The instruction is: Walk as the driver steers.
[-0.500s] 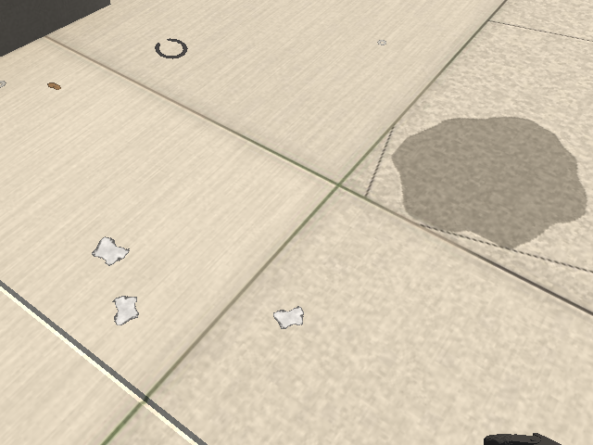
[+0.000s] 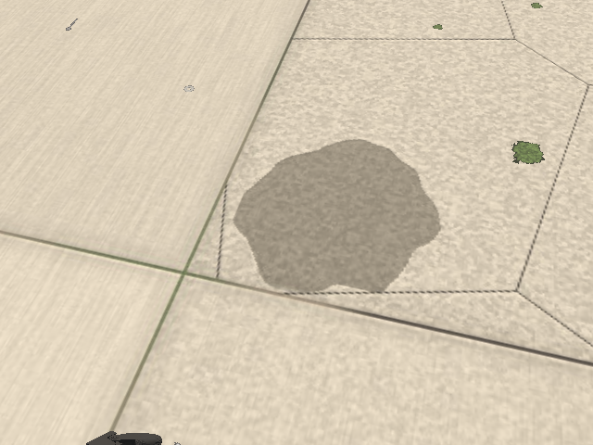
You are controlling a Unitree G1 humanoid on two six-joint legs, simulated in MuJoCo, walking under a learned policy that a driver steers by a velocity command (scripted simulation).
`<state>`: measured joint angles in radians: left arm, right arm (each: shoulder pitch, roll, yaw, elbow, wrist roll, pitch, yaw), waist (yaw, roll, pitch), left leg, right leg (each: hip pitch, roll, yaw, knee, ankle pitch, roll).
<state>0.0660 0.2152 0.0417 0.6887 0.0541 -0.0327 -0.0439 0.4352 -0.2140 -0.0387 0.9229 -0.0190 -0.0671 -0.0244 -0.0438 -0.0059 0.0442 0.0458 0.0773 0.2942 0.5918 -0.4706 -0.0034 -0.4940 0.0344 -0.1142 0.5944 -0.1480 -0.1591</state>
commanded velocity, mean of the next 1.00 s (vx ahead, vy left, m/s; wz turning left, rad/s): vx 0.50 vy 0.00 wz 0.39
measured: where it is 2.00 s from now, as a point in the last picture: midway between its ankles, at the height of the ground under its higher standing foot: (148, 251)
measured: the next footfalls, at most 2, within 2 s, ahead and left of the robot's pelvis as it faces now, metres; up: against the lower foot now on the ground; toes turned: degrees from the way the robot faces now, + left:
left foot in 0.56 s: +0.42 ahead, +0.10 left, +0.00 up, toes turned +17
right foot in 1.06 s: +0.79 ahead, +0.08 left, +0.00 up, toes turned +33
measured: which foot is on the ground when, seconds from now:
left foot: down 0.00-0.00, up 0.02-0.54, down 0.56-1.00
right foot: down 0.00-0.58, up 0.60-1.00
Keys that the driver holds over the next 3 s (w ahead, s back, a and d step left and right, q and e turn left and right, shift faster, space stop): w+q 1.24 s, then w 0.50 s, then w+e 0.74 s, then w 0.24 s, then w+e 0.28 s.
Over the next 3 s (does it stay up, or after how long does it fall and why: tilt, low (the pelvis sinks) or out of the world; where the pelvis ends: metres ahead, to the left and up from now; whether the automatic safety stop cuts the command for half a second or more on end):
stays up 1.41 0.67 0.03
